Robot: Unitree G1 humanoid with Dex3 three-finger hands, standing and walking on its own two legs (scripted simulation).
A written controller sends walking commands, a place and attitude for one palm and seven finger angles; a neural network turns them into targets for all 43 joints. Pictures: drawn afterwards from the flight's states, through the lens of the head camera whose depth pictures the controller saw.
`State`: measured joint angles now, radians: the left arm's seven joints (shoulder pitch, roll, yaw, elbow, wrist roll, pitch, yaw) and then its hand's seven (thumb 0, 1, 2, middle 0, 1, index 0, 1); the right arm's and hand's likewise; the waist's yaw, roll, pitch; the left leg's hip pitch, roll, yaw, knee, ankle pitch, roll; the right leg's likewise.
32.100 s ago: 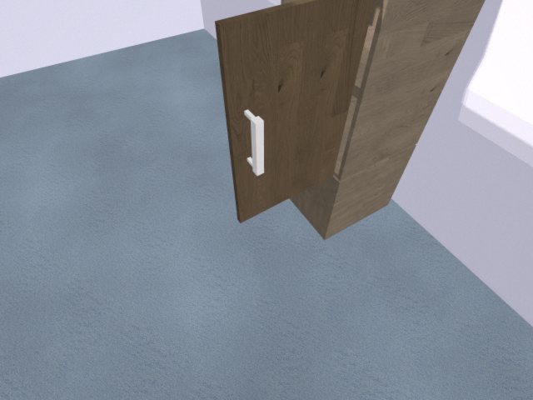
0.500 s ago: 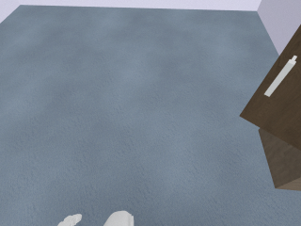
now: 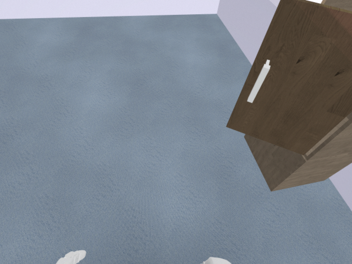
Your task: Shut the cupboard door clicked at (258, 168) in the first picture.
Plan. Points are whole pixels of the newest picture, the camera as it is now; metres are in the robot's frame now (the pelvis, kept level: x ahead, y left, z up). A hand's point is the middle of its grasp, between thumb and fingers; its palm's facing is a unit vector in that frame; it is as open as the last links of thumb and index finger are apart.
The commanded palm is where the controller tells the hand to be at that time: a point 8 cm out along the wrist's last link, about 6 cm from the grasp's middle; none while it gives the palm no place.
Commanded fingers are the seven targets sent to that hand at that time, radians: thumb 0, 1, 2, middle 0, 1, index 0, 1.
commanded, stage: turn to face it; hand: left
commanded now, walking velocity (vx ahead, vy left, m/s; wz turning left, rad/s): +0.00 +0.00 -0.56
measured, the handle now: (258, 81) +0.72 -0.26 -0.03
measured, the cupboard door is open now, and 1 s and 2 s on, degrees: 54 54 54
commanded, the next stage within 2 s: take the last steps up to it in 0.54 s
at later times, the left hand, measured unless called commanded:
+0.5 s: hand out of the picture +0.13 +0.16 -0.19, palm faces -0.19 -0.97 -0.17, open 7.4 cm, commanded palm none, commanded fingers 0.00 0.90 0.90 -0.20 -0.30 -0.20 -0.30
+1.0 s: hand (133, 260) +0.15 +0.11 -0.17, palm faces -0.32 -0.93 -0.20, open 7.4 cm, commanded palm none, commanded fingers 0.00 0.90 0.90 -0.20 -0.30 -0.20 -0.30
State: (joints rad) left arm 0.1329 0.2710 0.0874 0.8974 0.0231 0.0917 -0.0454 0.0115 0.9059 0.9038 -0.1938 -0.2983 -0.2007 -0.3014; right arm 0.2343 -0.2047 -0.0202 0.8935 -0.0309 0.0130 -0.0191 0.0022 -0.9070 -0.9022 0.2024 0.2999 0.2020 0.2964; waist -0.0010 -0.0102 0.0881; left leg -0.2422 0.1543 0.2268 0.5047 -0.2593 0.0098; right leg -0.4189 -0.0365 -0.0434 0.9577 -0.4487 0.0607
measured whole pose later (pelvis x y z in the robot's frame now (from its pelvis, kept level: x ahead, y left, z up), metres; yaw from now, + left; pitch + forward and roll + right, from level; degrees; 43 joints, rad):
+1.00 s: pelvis +0.05 -0.06 -0.01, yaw -20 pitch +1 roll -1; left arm 0.27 0.18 0.05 1.01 0.03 0.00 -0.02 0.01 0.90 0.90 -0.20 -0.30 -0.20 -0.30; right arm 0.29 -0.24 -0.06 1.04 -0.03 0.04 -0.01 0.01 -0.91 -0.90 0.20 0.30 0.20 0.30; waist -0.01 0.03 0.01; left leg -0.48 0.10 0.08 1.01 -0.43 -0.04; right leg -0.10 0.03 -0.06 0.41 -0.32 -0.05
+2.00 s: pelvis +0.27 -0.22 -0.01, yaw -24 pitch +1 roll +0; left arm 0.14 0.19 0.05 0.98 0.04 0.01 0.03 0.00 0.92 0.90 -0.20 -0.30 -0.21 -0.30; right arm 0.08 -0.23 -0.06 0.95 -0.01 0.05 -0.01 0.00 -0.92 -0.90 0.19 0.30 0.19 0.29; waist 0.02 -0.01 0.09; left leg -0.43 0.00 0.03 0.87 -0.45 -0.05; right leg -0.30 -0.07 -0.10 0.50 -0.21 0.00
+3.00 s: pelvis +0.24 -0.19 +0.00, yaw -25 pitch -1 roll +0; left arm 0.31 0.11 -0.01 1.15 0.01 0.00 0.04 0.01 0.91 0.90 -0.20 -0.30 -0.20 -0.30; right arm 0.35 -0.11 0.00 1.16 -0.01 0.00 -0.03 0.00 -0.91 -0.90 0.20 0.30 0.20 0.30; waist -0.02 -0.03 0.05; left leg -0.25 0.01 0.06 0.42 -0.15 0.01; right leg -0.10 0.02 0.01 0.41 -0.28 -0.01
